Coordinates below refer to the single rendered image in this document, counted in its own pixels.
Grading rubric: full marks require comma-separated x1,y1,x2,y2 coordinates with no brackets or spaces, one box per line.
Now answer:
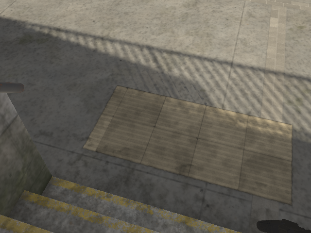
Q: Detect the stairs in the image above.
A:
0,177,242,233

